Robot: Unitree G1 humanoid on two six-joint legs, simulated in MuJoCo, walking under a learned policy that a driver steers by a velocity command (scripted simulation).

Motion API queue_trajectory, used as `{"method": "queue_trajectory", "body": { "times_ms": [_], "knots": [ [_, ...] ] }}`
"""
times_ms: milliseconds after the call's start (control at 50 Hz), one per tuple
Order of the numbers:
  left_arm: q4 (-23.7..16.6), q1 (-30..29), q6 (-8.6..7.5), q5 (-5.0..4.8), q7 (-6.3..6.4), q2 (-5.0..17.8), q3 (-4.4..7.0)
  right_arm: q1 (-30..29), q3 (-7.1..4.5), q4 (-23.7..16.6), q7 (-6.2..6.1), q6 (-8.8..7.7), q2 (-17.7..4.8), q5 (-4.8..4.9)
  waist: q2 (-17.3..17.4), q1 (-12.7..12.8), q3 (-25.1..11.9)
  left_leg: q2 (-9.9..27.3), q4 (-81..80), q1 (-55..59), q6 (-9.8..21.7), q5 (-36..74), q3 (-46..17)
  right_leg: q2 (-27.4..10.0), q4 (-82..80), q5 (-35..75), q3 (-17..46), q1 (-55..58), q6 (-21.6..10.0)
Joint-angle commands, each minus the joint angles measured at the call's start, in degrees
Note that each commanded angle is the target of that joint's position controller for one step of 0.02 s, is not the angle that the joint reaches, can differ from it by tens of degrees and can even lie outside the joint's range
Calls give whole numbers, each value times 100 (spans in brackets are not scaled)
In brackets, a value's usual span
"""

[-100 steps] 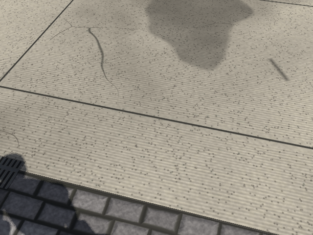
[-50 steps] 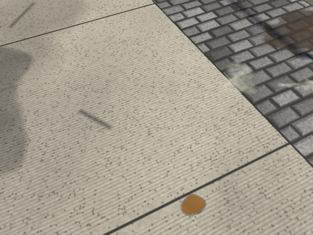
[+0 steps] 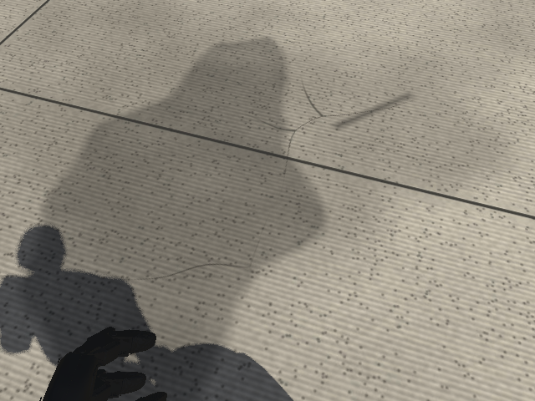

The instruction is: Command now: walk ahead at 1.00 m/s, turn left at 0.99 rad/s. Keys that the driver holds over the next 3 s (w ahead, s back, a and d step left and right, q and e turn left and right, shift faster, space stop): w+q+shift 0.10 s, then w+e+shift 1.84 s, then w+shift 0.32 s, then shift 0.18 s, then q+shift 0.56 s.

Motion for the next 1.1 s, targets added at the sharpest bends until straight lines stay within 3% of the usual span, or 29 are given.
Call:
{"method": "queue_trajectory", "body": {
  "times_ms": [20,60,80,100,120,140,180,280,340,420,460,480,500,520,540,580,660,700,780,820,860,880,900,920,940,960,1000,1040,1100],
  "knots": [
    [-374,-195,-83,-74,37,648,184,-446,-294,-452,-52,-111,-1052,19,266,319,-10,1181,-225,-1271,311,3360,-1193,517,-801,335,-305,2048,-101],
    [-94,855,-120,-100,152,1100,383,-610,-348,-469,-60,-106,-1335,-47,190,872,-730,1123,1187,-867,53,4656,-1189,800,-910,-639,-308,3266,-209],
    [157,2025,-142,-93,248,1313,501,-912,-346,-521,-21,-139,-1370,-64,99,1574,-1267,915,2565,-1376,-81,4534,-988,624,-874,-980,-311,4588,-289],
    [330,3277,-168,72,386,1702,656,-1009,-156,-673,-25,-219,-678,-69,-570,1977,-2020,599,4544,-2323,-122,2517,-524,-589,-947,-2989,866,5983,-455],
    [308,2811,-174,234,341,2090,720,-249,70,-970,-9,-231,36,184,-2655,1104,-2689,25,5931,-3842,-331,-832,159,-2054,-2378,-4418,4391,6719,-1064],
    [238,2117,-126,154,254,1578,722,-382,122,-730,-63,-149,-345,-18,-1745,1060,-1895,585,6264,-4474,-237,-231,314,-1765,-2681,-5270,4820,5909,-1294],
    [460,1885,-119,69,141,859,572,-1157,92,-748,63,-98,-525,-237,-263,1023,-732,961,5698,-4297,-313,363,451,-1119,-2547,-3671,3022,4491,-1290],
    [1094,2362,-273,-146,44,731,501,-1969,299,-1293,218,-25,-214,-460,-579,627,51,1380,4210,-4396,-654,145,749,-529,-2922,-1687,1873,3388,-1520],
    [1002,2047,-276,-139,31,1021,616,-2624,462,-1612,334,-108,-146,-311,-489,557,235,1377,2411,-3091,-865,1127,1063,-154,-3368,-1182,1107,2164,-1414],
    [1059,2241,-285,-243,-79,1386,718,-2520,346,-1504,245,-111,-443,-203,-357,490,78,1098,1639,-1491,-835,1541,1287,-338,-3189,145,1002,2122,-1276],
    [1173,2434,-270,-258,-77,1435,725,-1481,178,-1143,59,-149,-683,-308,-13,9,-651,866,1261,-124,-722,1122,1389,96,-1247,1663,585,2380,-1082],
    [1126,2327,-294,-286,-78,1299,686,-564,61,-1000,-67,-189,-928,-415,121,-478,-1215,1513,1268,1163,-602,569,848,429,379,1022,419,1511,-960],
    [926,2474,-315,-308,-25,469,498,229,-62,-955,-179,-214,-1391,-559,1313,-487,-1959,3271,603,2223,-432,-1905,-1392,836,2433,-2442,101,360,-887],
    [723,2642,-233,-406,-1,577,491,24,-111,-1030,-205,-132,-1519,-451,1641,-219,-2146,3829,-569,1813,-136,-3134,-3615,920,3481,-2522,73,-353,-950],
    [776,2287,-126,-268,18,741,523,-562,-32,-1034,-207,-113,-1030,-372,976,46,-1181,3568,-554,1129,-88,-2993,-2928,529,3767,-1959,30,-702,-960],
    [847,1874,-13,-147,-101,641,516,-908,77,-937,-151,-174,-471,-313,454,282,-373,3023,-584,87,-193,-932,-1191,206,3398,-1546,-64,-512,-838],
    [633,1308,267,-47,-264,338,466,-675,124,-503,-108,-372,-192,-110,544,579,156,2701,-958,-363,-351,1256,476,-64,3152,-1224,-153,-685,-701],
    [405,863,280,-35,-325,302,423,-633,132,-355,-98,-428,-135,-115,482,655,218,2581,-1040,-335,-408,2254,1199,-55,2885,-725,-287,-824,-716],
    [79,-26,249,-70,-492,323,298,-676,93,-146,-156,-455,-342,-136,195,687,555,2187,-1389,-685,-674,3317,2484,206,1019,269,-1060,144,-954],
    [61,-149,245,-81,-509,373,277,-442,45,-61,-200,-435,-634,-142,208,710,437,2191,-979,-380,-805,5706,2763,667,437,267,-1566,925,-1192],
    [242,557,239,-90,-431,634,355,-381,-54,-75,-288,-299,-1036,-171,521,1178,-114,2391,296,136,-879,7904,2760,1085,317,-247,-1704,1779,-1386],
    [483,1487,227,-93,-373,859,459,-595,-109,-143,-323,-190,-1218,-214,631,1694,-604,2534,1504,17,-828,8355,2677,1224,330,-569,-1564,2753,-1533],
    [880,2758,200,-82,-268,1144,623,-849,-124,-271,-317,-101,-1252,-246,540,2222,-1180,2548,3187,-609,-731,7817,2539,1307,46,-812,-1216,4234,-1731],
    [1084,3010,231,-115,-98,1424,789,-776,-83,-234,-221,-81,-981,-313,-116,2091,-1137,1841,5294,-1899,-820,3470,2514,1066,-235,-1295,-598,5287,-1867],
    [853,2272,349,-24,-19,2116,913,-318,129,-718,-127,-151,-197,-308,-1598,1056,-1201,951,7589,-4298,-1151,-962,2177,-288,-540,-884,2168,6368,-2557],
    [624,2471,396,-85,-11,2220,996,-796,132,-1137,-141,-294,-591,-232,-901,1458,-2136,956,7873,-5100,-1079,-605,896,-747,-1776,-2013,3885,6880,-3127],
    [774,2195,320,-134,82,1673,888,-1266,188,-1161,-147,-435,-678,-248,279,1011,-516,1522,6576,-5066,-1028,85,735,-624,-2636,-2076,3553,5063,-2623],
    [760,1820,151,-141,140,1399,774,-1115,239,-1076,-155,-238,-576,-423,530,485,-36,1778,5801,-4223,-1180,-112,715,-114,-2668,-1136,2619,3520,-2446],
    [779,1790,-54,-196,76,1230,698,-1561,294,-1288,-114,35,-374,-446,421,372,273,1916,4460,-3621,-1396,-69,973,400,-2960,-688,1902,2158,-2385]
  ]
}}
Next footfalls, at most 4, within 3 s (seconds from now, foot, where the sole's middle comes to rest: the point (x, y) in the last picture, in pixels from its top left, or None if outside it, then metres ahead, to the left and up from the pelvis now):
0.10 right None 0.30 -0.17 -0.77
0.48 left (202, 364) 0.56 0.13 -0.77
0.92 right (276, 224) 0.97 -0.11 -0.77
1.34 left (274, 121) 1.41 -0.15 -0.77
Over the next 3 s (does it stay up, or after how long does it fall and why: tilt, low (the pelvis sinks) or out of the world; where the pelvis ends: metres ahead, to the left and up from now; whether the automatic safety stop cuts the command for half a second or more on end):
stays up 1.69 -1.19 0.00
